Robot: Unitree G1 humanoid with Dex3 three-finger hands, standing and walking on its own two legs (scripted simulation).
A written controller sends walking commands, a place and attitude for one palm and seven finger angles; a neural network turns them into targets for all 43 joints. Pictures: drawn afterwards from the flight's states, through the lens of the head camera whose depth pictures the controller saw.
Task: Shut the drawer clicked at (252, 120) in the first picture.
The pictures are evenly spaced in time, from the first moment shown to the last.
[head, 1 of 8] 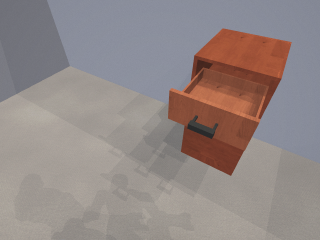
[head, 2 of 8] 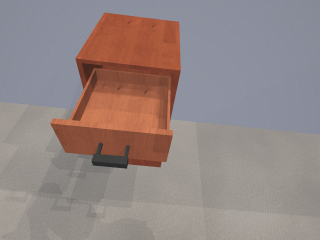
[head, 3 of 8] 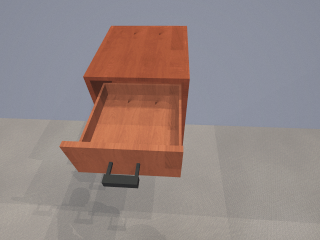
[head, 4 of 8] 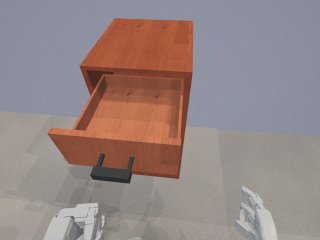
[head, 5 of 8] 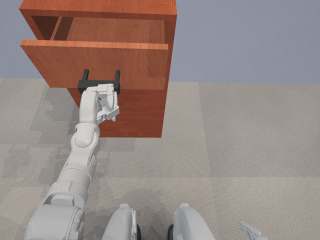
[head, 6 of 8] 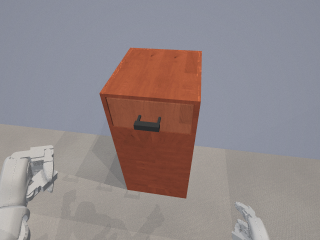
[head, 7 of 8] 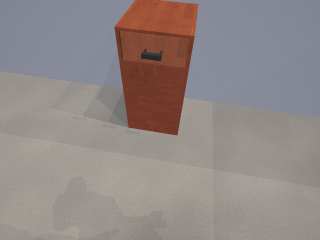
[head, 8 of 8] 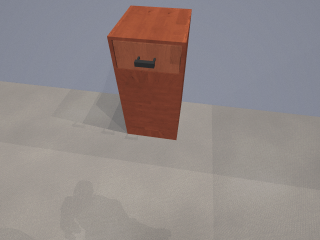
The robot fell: no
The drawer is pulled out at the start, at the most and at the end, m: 0.30 0.30 0.00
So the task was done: yes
